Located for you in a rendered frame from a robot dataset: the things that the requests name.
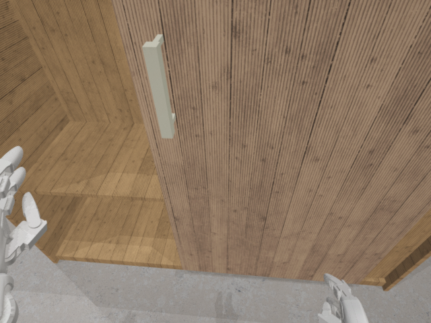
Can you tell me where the left robot hand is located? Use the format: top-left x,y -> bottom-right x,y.
0,146 -> 47,274

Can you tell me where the handle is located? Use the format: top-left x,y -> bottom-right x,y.
142,34 -> 176,139

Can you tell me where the right robot hand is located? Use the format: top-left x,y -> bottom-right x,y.
318,273 -> 369,323

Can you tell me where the robot left forearm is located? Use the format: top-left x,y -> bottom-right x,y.
0,273 -> 19,323

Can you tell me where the wardrobe door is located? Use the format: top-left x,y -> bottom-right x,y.
111,0 -> 431,284
367,209 -> 431,278

